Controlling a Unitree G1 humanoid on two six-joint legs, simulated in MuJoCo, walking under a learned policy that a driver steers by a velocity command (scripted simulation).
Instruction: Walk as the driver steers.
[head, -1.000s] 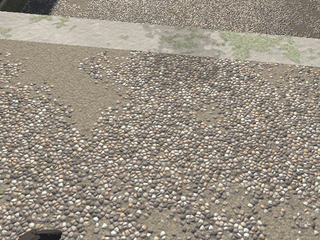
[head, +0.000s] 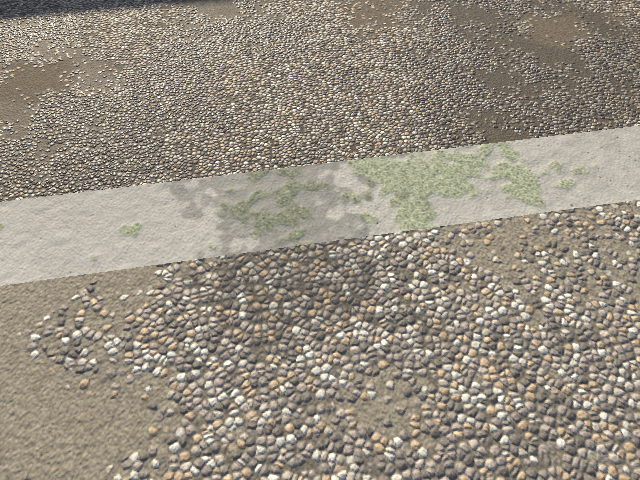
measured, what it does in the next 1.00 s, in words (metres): walks ahead, turning left: right foot, then left foot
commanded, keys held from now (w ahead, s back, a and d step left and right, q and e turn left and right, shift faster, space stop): w+e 0.08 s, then w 0.10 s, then w+q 0.82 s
